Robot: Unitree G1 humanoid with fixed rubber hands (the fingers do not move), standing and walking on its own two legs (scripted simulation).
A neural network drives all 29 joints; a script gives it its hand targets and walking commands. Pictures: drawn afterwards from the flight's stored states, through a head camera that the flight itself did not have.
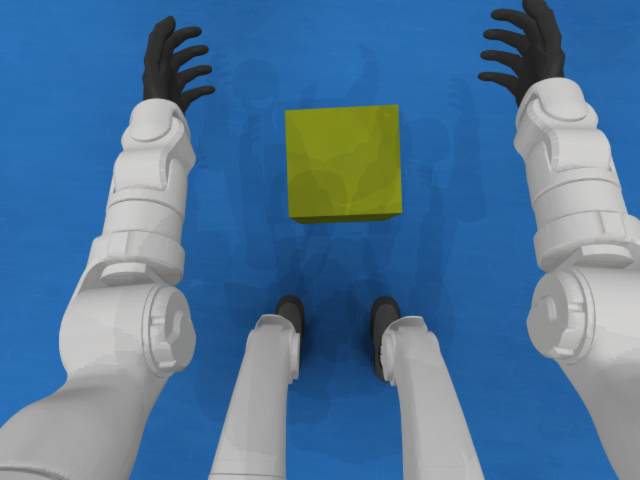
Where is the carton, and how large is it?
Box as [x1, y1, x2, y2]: [285, 104, 401, 223]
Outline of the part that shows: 397,104 285,110 289,217 300,223 384,220 401,212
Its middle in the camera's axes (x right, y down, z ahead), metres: +0.05 -0.15 +0.84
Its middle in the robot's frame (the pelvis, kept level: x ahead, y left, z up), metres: +0.51 +0.00 -0.53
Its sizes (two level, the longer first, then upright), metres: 0.210 0.200 0.250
